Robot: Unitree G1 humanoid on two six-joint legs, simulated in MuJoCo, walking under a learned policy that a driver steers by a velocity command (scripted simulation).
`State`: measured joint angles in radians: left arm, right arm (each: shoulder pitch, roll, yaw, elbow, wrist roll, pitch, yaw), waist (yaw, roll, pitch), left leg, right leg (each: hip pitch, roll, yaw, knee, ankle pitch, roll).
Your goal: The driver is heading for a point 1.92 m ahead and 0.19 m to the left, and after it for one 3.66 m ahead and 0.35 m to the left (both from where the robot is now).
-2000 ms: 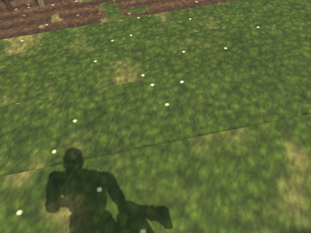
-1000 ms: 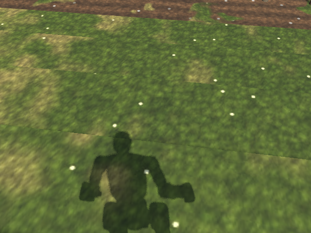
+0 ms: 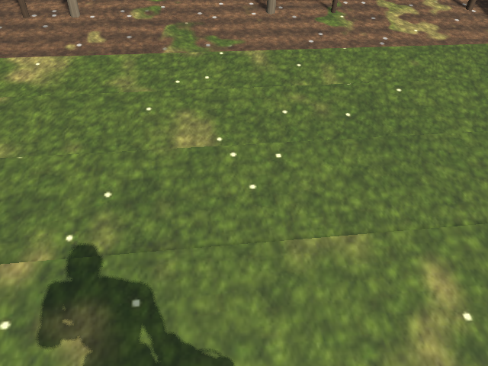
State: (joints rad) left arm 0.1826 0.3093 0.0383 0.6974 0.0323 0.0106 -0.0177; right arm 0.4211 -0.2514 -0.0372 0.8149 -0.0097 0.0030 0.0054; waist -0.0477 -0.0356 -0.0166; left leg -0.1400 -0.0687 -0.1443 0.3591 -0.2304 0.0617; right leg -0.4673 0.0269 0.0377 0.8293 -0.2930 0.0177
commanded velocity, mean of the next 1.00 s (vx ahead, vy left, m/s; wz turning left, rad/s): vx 0.40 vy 0.00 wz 0.26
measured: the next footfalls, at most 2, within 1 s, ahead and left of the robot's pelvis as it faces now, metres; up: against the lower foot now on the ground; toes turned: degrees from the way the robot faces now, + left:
right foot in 0.18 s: +0.16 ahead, -0.13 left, +0.00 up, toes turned +10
left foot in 0.86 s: +0.52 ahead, +0.23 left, -0.19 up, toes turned +22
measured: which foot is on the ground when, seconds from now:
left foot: down 0.00-0.18, up 0.20-0.84, down 0.86-1.00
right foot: up 0.00-0.16, down 0.18-0.84, up 0.86-1.00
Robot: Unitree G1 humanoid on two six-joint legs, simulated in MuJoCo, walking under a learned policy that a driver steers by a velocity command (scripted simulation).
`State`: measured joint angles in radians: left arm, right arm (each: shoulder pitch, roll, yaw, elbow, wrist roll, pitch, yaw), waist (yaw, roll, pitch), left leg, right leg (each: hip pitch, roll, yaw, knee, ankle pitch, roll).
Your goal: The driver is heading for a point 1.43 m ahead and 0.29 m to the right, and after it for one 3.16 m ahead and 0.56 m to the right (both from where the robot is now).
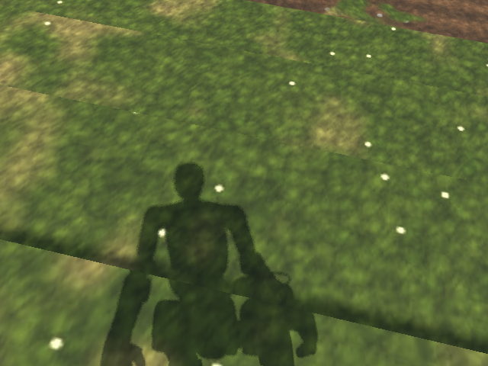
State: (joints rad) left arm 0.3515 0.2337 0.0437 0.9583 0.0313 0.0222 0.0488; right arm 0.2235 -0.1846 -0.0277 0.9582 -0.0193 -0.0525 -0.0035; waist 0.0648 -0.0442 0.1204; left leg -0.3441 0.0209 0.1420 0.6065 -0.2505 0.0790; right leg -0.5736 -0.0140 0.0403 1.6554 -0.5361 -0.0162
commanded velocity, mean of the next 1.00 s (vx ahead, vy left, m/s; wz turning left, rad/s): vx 0.33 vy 0.00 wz -0.44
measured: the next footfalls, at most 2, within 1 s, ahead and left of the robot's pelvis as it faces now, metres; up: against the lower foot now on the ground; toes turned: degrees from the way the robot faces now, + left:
right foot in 0.24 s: +0.20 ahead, -0.10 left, +0.00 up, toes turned -11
left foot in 0.76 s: +0.38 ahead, +0.06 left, +0.00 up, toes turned -27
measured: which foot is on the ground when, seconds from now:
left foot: down 0.00-0.24, up 0.26-0.74, down 0.76-1.00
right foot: up 0.00-0.22, down 0.24-0.76, up 0.78-1.00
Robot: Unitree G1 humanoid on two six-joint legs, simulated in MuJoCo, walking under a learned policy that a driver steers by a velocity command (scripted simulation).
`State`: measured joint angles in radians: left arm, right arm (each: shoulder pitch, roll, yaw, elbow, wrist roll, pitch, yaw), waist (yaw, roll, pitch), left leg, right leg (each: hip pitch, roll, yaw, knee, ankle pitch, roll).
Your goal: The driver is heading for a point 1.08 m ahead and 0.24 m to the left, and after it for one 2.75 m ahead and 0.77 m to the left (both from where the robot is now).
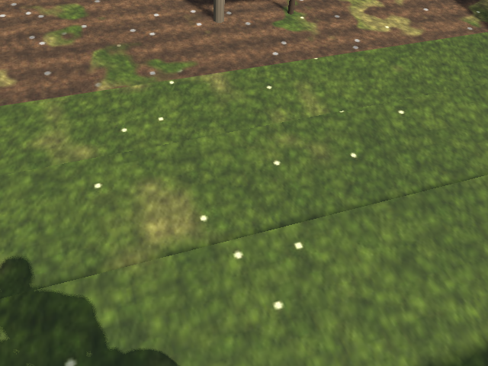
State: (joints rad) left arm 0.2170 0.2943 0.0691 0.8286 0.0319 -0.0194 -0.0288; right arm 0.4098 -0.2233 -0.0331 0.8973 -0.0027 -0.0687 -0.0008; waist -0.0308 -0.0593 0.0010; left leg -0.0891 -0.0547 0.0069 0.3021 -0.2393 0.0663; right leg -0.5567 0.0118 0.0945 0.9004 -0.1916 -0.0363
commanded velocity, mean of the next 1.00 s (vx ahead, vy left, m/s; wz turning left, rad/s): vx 0.50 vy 0.00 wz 0.41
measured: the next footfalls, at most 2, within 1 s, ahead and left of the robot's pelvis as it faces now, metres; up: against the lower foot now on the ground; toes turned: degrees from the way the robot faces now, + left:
right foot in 0.20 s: +0.19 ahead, -0.10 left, +0.00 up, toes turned +3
left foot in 0.70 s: +0.49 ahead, +0.14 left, -0.19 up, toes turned +21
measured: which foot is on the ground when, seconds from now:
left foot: down 0.00-0.24, up 0.26-0.68, down 0.70-1.00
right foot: up 0.00-0.18, down 0.20-0.70, up 0.72-1.00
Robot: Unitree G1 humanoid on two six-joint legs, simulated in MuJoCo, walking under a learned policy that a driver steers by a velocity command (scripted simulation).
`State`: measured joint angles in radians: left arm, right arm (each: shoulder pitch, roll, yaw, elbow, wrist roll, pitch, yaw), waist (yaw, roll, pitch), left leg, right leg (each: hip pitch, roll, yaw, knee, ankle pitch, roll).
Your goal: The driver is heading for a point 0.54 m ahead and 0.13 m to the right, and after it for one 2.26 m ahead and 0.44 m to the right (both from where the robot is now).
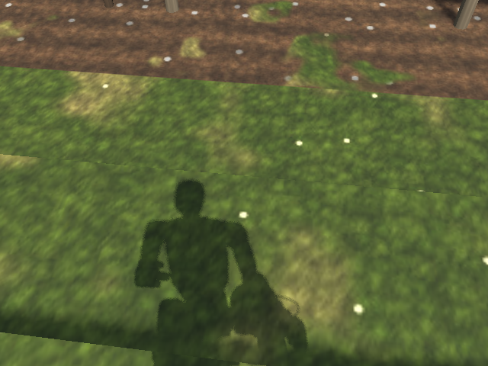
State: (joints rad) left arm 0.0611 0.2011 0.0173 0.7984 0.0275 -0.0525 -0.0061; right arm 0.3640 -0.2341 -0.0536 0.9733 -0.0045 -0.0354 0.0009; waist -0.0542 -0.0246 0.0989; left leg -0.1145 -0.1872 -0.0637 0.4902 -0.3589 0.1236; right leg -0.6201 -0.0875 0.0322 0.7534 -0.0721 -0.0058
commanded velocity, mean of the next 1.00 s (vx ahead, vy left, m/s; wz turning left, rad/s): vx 0.40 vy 0.00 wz -0.39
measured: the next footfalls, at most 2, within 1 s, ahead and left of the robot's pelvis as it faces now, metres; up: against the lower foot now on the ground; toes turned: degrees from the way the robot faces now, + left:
right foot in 0.08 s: +0.22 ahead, -0.12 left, +0.00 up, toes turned -1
left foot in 0.64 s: +0.37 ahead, +0.07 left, +0.00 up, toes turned -15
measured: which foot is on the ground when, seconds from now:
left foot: down 0.00-0.10, up 0.12-0.62, down 0.64-1.00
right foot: up 0.00-0.06, down 0.08-0.66, up 0.68-1.00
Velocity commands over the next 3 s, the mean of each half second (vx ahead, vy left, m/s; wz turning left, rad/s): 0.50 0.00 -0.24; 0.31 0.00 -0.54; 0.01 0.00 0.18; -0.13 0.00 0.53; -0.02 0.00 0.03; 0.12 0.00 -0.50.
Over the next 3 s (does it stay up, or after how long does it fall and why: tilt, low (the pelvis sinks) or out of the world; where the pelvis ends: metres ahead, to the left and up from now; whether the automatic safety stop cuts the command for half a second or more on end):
stays up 0.38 0.00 0.00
